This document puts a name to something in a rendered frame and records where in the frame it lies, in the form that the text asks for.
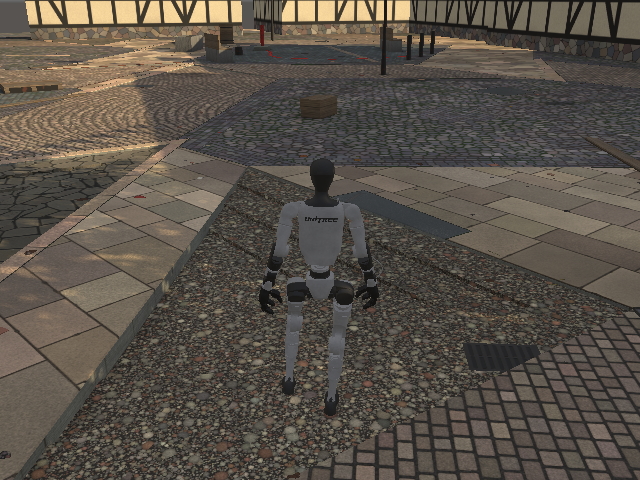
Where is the right robot hand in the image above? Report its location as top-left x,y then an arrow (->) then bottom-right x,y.
355,284 -> 379,309

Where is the robot left forearm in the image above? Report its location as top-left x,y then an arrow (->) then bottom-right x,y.
261,242 -> 283,291

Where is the robot left upper arm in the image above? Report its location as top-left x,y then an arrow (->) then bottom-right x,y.
273,201 -> 301,258

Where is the left robot hand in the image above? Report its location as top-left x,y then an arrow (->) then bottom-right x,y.
258,287 -> 282,315

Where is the robot right forearm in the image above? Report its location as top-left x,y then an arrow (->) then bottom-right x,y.
358,243 -> 377,287

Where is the robot right upper arm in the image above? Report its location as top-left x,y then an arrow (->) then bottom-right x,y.
342,202 -> 368,258

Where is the robot right foot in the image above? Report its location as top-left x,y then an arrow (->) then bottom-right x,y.
324,390 -> 339,416

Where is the robot right shin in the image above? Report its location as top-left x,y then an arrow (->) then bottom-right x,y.
327,338 -> 345,402

